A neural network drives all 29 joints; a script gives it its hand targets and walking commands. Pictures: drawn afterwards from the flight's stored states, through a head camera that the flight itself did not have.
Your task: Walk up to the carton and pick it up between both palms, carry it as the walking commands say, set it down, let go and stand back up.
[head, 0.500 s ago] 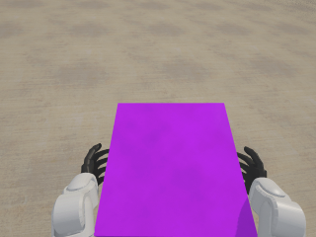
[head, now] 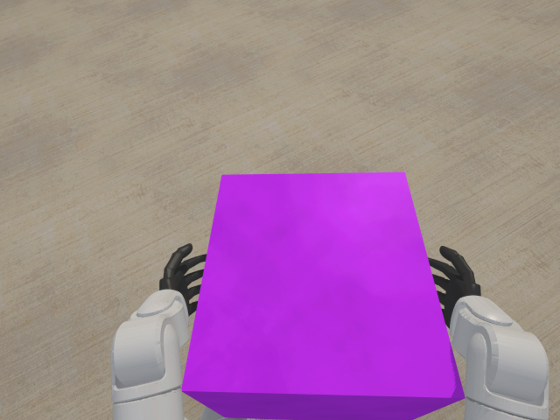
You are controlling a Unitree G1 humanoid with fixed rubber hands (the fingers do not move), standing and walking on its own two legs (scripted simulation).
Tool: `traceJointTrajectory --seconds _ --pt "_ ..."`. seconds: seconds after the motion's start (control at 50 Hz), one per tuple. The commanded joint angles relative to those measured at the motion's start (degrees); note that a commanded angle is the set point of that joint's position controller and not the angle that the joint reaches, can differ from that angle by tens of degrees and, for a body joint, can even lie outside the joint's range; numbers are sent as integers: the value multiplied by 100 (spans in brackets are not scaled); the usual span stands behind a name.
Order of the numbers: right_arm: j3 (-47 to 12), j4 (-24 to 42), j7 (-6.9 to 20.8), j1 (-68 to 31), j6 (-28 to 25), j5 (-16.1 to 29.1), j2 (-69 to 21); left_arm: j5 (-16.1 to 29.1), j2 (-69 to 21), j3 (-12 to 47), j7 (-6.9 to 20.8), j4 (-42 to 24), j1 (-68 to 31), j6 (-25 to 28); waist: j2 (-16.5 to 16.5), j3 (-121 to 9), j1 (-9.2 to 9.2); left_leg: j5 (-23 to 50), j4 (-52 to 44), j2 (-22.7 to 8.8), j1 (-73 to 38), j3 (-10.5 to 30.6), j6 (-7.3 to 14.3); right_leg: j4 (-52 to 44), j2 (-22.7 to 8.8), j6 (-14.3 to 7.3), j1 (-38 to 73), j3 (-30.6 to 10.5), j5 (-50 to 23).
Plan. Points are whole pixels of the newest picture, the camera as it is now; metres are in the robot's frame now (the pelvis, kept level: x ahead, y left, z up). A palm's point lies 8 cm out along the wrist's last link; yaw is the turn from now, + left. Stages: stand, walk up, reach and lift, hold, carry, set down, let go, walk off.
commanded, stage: carry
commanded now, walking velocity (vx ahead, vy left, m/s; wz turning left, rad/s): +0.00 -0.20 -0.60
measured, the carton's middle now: (312, 298) +0.29 -0.02 -0.05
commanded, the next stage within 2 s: none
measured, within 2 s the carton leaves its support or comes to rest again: neither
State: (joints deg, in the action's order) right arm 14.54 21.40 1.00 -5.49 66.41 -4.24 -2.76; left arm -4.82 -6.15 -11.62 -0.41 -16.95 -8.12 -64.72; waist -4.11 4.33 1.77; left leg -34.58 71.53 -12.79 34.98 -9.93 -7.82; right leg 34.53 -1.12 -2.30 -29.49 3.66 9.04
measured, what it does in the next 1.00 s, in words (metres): steps to the right, turning right: left foot, then right foot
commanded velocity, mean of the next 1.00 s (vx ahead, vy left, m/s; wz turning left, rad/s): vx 0.00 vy -0.11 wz -0.34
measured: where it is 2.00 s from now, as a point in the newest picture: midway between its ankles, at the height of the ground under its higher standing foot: outside the picture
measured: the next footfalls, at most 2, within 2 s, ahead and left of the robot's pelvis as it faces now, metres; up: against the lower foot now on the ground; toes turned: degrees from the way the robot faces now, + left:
left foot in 0.22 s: +0.01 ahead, +0.00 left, +0.00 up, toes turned +5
right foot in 0.64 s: -0.07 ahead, -0.37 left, +0.00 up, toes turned -31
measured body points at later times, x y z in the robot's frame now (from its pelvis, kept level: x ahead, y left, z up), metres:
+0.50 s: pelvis -0.07 -0.13 +0.03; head -0.05 -0.08 +0.47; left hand +0.25 -0.03 +0.09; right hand +0.13 -0.38 +0.12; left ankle -0.03 +0.00 -0.72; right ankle -0.08 -0.36 -0.64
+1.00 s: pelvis -0.20 -0.29 +0.02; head -0.17 -0.32 +0.46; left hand +0.13 -0.27 +0.07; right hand -0.06 -0.59 +0.07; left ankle -0.17 -0.16 -0.64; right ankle -0.11 -0.36 -0.72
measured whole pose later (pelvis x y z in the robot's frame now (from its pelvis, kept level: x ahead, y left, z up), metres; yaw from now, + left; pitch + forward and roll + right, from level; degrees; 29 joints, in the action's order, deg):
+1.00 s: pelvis -0.20 -0.29 +0.02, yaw -29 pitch +4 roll +2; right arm 12.8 24.6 -0.8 -4.8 63.7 -2.9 -5.7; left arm -5.4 -6.2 -13.5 1.8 -23.7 -4.1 -62.4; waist 0.7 1.3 2.5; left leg -21.7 62.9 -5.8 29.7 -8.0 -2.4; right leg 17.1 4.8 -0.1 -22.1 7.3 0.3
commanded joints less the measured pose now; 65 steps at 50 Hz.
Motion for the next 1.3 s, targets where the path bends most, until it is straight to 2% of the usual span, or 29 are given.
traceJointTrajectory --seconds 0.0,0.1,0.14,0.18,0.2,0.22,0.24,0.28,0.36,0.42,0.52,0.58,0.6,0.64,0.68,0.74,0.84,0.92,0.94,0.98,1.0,1.02,1.04,1.06,1.08,1.12,1.16,1.22,1.28 --pt "-5207 1846 920 -3262 -360 2696 -5004 2045 -4642 4126 1223 -1565 -2151 206 2114 -3755 -178 773 165 279 241 244 163 -676 -676 -350 3189 -614 -3287" --pt "-5023 1545 877 -2132 -325 2473 -4588 1812 -4131 4424 1024 -1798 -1618 222 1206 -3419 -207 909 -1627 816 -847 -109 461 -2157 -630 181 2575 -1249 -1514" --pt "-4838 1125 945 -1670 -230 2328 -4359 1769 -3981 4673 967 -1848 -1623 150 1000 -3329 -185 848 -3151 1151 -2099 -382 683 -2762 -406 769 1954 -986 -947" --pt "-4708 928 1034 -1589 -144 2209 -4146 1765 -3907 4966 920 -1827 -1872 51 861 -2986 -55 838 -5532 1041 -4138 -615 1004 -2718 204 1909 566 -439 -975" --pt "-4616 927 1074 -1715 -142 2178 -4143 1845 -3848 5059 949 -1804 -2031 -7 -695 -3146 82 1387 -6413 -541 -4849 868 1402 -527 658 1996 -52 -33 -17" --pt "-4486 684 1070 -1674 -140 2126 -4252 1896 -3824 5023 981 -1747 -2021 -54 -2441 -2689 -116 3315 -4963 -2333 -4380 2298 1649 2081 462 1065 -1090 -187 1651" --pt "-4525 689 1059 -1588 -138 2061 -4451 2015 -3965 5083 1021 -1812 -2159 -32 -1506 -2279 -122 4751 -4747 -2446 -4118 2042 1693 2928 188 539 -1818 -229 1626" --pt "-4690 973 1063 -2290 -132 2252 -4351 2263 -4196 5186 1088 -1697 -2474 5 -193 -2037 -143 4353 -4989 -1805 -2942 865 1415 3320 -176 256 -1442 -513 916" --pt "-4581 959 1057 -2370 -26 2134 -4234 2125 -4255 4895 1074 -1094 -2239 -187 -765 -1645 -162 4969 -4820 -1075 -3335 -88 887 2448 27 430 -1419 192 911" --pt "-4385 475 1069 -2072 82 2017 -4094 2155 -4324 4809 1060 -760 -2424 -265 -918 -1600 -94 5539 -4479 -1112 -2980 -476 752 1825 -9 382 -829 607 844" --pt "-4238 410 1153 -2445 74 2001 -4133 2192 -4505 4730 1066 -614 -2972 -273 -2067 -2070 -100 3559 -4513 -1253 -2632 -677 444 1088 -159 406 90 656 499" --pt "-4366 426 1167 -2497 69 1995 -4484 2296 -4700 4729 1102 -797 -3168 -237 -1938 -2348 -123 2953 -3983 -1301 -2811 -670 224 -161 -190 354 617 605 370" --pt "-4463 530 1150 -2448 74 1984 -4504 2249 -4749 4641 1151 -581 -2865 -258 -965 -2433 -190 2803 -3192 -1079 -2435 -706 125 -764 -203 303 1312 351 -78" --pt "-4662 420 1114 -2439 124 1967 -4698 2150 -4657 4439 1258 -356 -2461 -232 2504 -1986 -236 -996 -471 -7 183 -460 -145 -1397 -1751 -274 2419 -2027 -3299" --pt "-5040 1072 1097 -3271 36 2282 -4720 2090 -4516 4209 1269 -559 -2399 -145 2838 -2488 -225 -470 336 -102 504 164 -37 -824 -1791 -799 2464 -1567 -3774" --pt "-5136 931 1047 -3486 -95 2509 -5064 1964 -4704 4059 1307 -562 -2313 -44 2076 -3076 -159 587 530 -25 591 529 56 -631 -1091 -330 2966 -632 -2619" --pt "-5278 1512 893 -3414 -353 2712 -5059 1889 -4571 4048 1209 -1443 -2378 237 1191 -3328 -215 1434 631 328 308 468 347 -1665 -1050 163 2954 -1137 -527" --pt "-5087 972 846 -2434 -279 2385 -4686 1734 -4084 4259 1142 -1353 -1981 148 832 -3167 -182 1511 -566 724 -360 243 579 -2612 -970 1127 2891 -1048 44" --pt "-5027 833 860 -2351 -218 2301 -4607 1754 -4053 4353 1148 -1304 -2031 101 833 -3124 -172 1306 -1169 860 -756 75 651 -2830 -888 1434 2769 -864 -63" --pt "-5010 803 870 -2318 -137 2258 -4500 1855 -4034 4514 1148 -1301 -2159 -1 1707 -2686 -104 414 -3646 1269 -2101 -1003 641 -3237 -346 3015 2169 258 -2114" --pt "-4965 916 879 -2683 -109 2353 -4320 1977 -3927 4661 1141 -1379 -2697 -13 2002 -2613 148 181 -5695 1232 -2975 -1274 1068 -2101 329 3984 1991 896 -3168" --pt "-4704 674 916 -2265 -19 2315 -4263 1935 -3956 4660 1158 -1261 -2365 -85 470 -2569 282 1462 -7338 333 -3080 -622 1469 419 869 3920 2129 1234 -2215" --pt "-4578 555 982 -2579 -1 2261 -4416 1954 -4048 4640 1210 -1128 -2347 -162 -2756 -2709 91 2968 -5811 -1563 -2292 1967 1806 3983 235 2234 1567 -161 1416" --pt "-4553 481 981 -2249 -31 2052 -4533 2089 -4048 4663 1293 -1046 -2430 -173 -1005 -2392 -80 2942 -5264 -1240 -1900 1714 1800 3987 -269 1095 739 -1272 1789" --pt "-4544 547 930 -2167 -18 1955 -4524 2100 -4268 4652 1331 -787 -2142 -136 -349 -2660 -104 2118 -5347 -1190 -1984 1349 1724 3322 -166 621 676 -781 1573" --pt "-4823 64 1119 -2848 92 2231 -4490 2220 -4311 4633 1236 -331 -2305 -135 -861 -1978 -449 1805 -4870 -840 -1616 82 897 1097 -459 363 683 -1050 1443" --pt "-4740 349 1091 -2912 77 2172 -4585 2129 -4381 4514 1244 -770 -2789 -259 -495 -1562 -307 2692 -4469 15 -2388 73 750 -1943 -172 481 967 -240 -493" --pt "-4628 -269 959 -2246 277 1954 -4510 2191 -4312 4571 1248 -216 -2485 -385 1500 -1929 -42 749 -3384 292 -1158 109 308 -809 -1537 -127 2130 -1638 -4116" --pt "-4724 160 997 -3022 172 2164 -4693 2200 -4560 4579 1323 -396 -2790 -341 1072 -1963 -139 1126 -3447 523 -1741 130 298 -1355 -1357 -242 1477 -1511 -2123"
